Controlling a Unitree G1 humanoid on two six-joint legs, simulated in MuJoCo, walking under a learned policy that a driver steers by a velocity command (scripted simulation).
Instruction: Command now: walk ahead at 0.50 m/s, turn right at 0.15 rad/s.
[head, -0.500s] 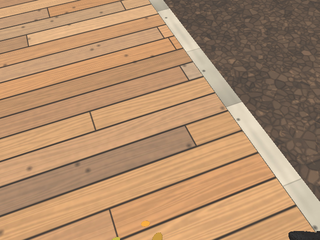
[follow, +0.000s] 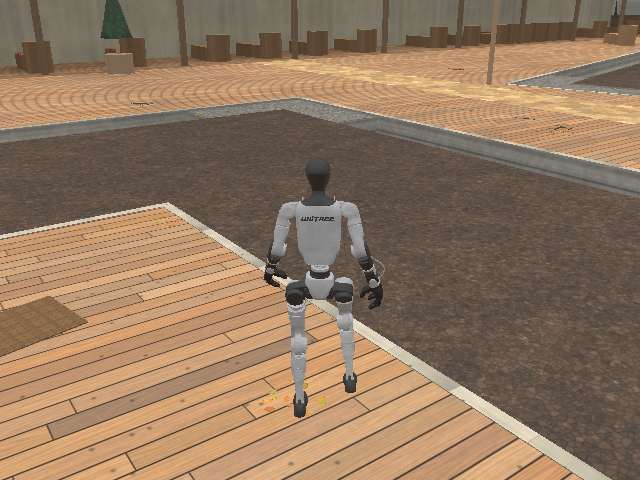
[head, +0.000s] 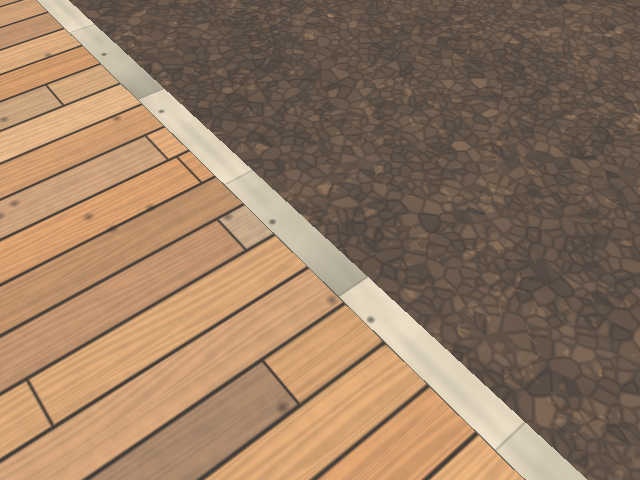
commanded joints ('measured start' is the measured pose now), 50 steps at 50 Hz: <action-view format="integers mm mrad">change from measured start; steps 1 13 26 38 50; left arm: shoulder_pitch -86 289 -20 26 -48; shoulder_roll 14 221 123 132 82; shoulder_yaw -7 72 44 38 30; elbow -86 -28 38 33 31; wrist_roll -1 18 21 11 7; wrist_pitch -22 -21 -26 20 53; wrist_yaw -9 -9 30 13 35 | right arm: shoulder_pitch -49 91 -155 -70 -225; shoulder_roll -176 -86 -63 -255 -211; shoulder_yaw -35 19 -12 -80 -75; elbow -58 -42 -126 -255 -289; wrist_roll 11 13 1 -18 -4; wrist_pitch -9 -3 76 81 124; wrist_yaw -7 -9 -1 0 -51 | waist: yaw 8 186 63 0 58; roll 127 -229 -32 184 201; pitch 4 -423 -34 -369 -156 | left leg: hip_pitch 22 -557 -392 271 -150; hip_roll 239 20 132 411 189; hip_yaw -159 -110 -35 -559 -408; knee -137 920 501 107 25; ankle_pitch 254 -377 191 712 29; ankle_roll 168 -22 -83 371 177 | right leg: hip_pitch -11 1050 468 -11 195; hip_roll -10 -361 -156 97 99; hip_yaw -23 642 -176 43 26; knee -178 -577 -699 433 -132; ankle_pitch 149 1 630 -454 -121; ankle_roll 8 -319 -187 57 79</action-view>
